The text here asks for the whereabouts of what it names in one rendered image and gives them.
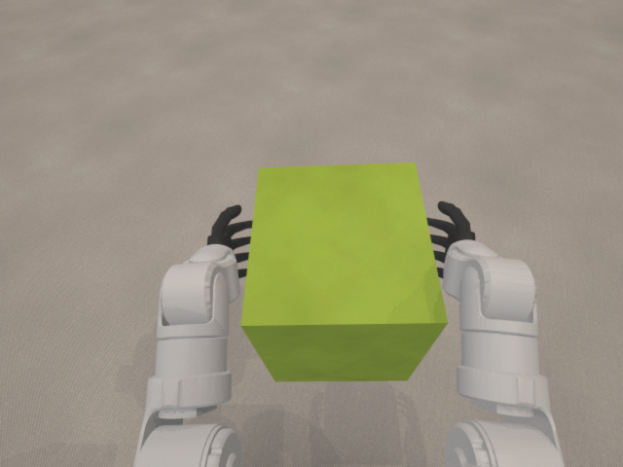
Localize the left robot hand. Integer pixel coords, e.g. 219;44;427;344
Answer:
207;205;253;278

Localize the robot right upper arm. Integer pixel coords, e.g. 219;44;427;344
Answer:
445;418;564;467

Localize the robot left upper arm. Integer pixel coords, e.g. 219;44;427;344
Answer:
135;424;242;467

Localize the robot right forearm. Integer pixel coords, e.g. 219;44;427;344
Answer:
443;239;566;467

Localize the right robot hand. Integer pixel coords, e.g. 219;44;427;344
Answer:
426;201;475;278

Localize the carton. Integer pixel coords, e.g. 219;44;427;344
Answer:
240;162;448;381

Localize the robot left forearm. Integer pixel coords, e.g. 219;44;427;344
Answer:
133;244;240;467

